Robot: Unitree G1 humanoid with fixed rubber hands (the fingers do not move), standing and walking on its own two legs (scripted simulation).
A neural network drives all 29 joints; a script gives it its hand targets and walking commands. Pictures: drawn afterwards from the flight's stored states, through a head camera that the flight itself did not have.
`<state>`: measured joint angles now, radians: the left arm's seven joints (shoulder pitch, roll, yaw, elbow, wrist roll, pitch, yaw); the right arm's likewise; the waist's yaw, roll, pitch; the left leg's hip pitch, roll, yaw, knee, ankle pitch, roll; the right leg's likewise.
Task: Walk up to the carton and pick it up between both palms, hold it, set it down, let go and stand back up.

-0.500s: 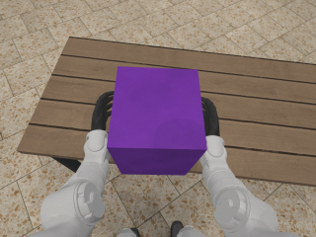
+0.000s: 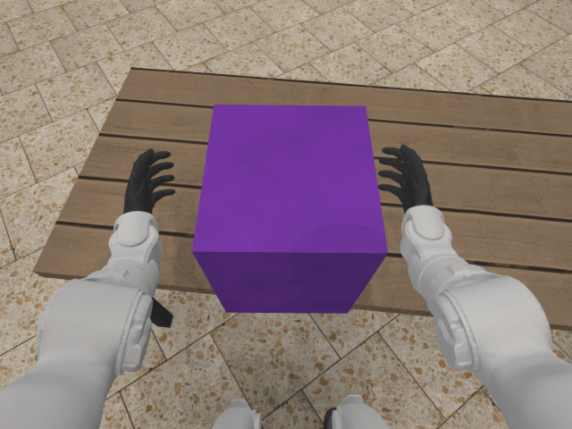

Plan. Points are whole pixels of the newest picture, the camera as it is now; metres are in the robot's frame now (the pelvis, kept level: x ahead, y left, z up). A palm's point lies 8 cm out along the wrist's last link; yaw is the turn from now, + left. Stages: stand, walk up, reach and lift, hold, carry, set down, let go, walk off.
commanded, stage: set down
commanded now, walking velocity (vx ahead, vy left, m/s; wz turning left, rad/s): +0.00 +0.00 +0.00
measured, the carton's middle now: (288, 220) +0.42 +0.02 +0.00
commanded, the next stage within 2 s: none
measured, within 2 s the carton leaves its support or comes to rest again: neither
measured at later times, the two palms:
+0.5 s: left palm (126, 161) +0.44 +0.21 +0.11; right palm (459, 154) +0.45 -0.20 +0.11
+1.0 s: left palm (119, 181) +0.40 +0.21 +0.11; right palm (470, 182) +0.41 -0.20 +0.11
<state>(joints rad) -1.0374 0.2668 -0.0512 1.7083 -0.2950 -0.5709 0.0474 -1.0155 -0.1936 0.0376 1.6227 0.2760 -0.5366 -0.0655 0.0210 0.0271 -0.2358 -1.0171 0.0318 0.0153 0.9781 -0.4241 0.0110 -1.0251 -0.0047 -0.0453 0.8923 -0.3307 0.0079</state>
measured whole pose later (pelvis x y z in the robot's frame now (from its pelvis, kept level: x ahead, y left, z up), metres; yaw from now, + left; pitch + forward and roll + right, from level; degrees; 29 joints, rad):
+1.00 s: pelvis +0.01 -0.02 +0.06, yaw +1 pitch +13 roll -1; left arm -0.77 0.29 -0.01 1.23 -0.24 -0.28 -0.02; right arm -0.71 -0.25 0.14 1.14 0.43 -0.24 -0.06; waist 0.01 -0.02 -0.16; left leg -0.52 0.02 0.02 0.53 -0.24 0.00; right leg -0.53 0.00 -0.05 0.47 -0.17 -0.01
